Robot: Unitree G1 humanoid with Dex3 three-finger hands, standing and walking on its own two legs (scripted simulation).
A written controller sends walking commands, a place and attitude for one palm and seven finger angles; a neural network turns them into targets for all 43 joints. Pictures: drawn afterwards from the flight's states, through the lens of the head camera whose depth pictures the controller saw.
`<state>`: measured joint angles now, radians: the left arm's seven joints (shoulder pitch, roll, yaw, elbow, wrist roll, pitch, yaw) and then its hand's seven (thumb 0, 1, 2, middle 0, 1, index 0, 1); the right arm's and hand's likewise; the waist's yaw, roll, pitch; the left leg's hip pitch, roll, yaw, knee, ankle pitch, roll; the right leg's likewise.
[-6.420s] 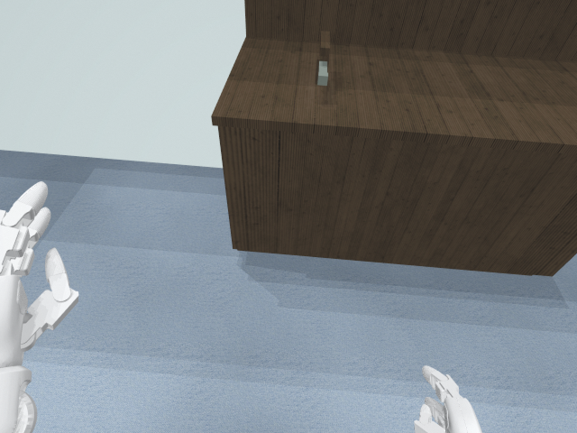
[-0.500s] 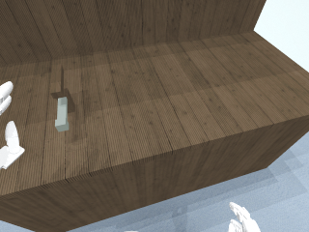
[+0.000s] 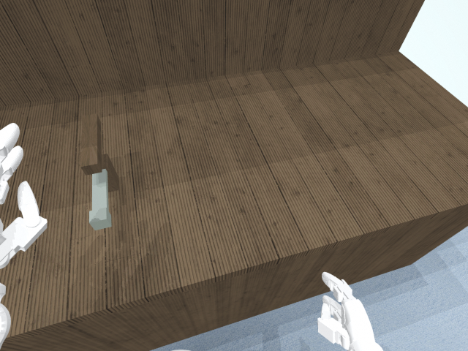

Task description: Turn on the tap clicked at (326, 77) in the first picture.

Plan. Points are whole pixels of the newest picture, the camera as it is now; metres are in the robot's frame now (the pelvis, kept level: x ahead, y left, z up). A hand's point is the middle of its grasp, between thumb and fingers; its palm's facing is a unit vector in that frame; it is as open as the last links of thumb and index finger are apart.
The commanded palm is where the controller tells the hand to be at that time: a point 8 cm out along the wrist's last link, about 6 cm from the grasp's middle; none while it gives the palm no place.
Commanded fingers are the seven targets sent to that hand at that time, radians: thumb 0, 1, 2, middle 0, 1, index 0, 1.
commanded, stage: come to a stop and stand still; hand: left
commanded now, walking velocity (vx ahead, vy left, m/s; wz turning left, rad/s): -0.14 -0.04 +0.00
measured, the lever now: (100, 218) +0.31 +0.27 +0.02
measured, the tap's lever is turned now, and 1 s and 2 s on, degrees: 0 0 0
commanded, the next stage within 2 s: look again from close up in 1.86 s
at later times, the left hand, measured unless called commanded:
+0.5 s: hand (39, 256) +0.19 +0.26 +0.14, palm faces +0.27 -0.89 -0.36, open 7.4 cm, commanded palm +0.14 +0.31 +0.18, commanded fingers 0.00 0.90 0.90 -0.20 -0.30 -0.20 -0.30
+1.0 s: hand out of the picture +0.17 +0.34 +0.15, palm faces +0.46 -0.82 -0.35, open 7.4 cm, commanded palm +0.10 +0.36 +0.18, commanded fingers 0.00 0.90 0.90 -0.20 -0.30 -0.20 -0.30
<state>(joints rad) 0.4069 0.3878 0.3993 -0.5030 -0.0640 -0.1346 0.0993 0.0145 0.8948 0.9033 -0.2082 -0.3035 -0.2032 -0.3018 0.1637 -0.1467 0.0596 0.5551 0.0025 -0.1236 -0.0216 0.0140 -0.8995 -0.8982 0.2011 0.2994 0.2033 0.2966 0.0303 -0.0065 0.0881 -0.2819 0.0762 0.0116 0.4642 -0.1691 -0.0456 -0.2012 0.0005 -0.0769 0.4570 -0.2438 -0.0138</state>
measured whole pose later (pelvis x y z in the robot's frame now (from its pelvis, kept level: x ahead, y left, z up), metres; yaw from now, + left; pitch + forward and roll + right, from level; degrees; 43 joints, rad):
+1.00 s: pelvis -0.04 +0.07 +0.00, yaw +5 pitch -2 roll -2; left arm 0.37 0.35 0.36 -0.44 -0.01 -0.22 0.09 0.02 0.89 0.90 -0.21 -0.30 -0.21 -0.30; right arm 0.19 -0.16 0.04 0.60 0.00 -0.20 -0.02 0.02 -0.90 -0.90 0.20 0.30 0.21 0.30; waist 0.05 -0.04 0.10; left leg -0.32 -0.02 0.00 0.48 -0.12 0.06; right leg -0.18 -0.01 0.04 0.41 -0.19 0.04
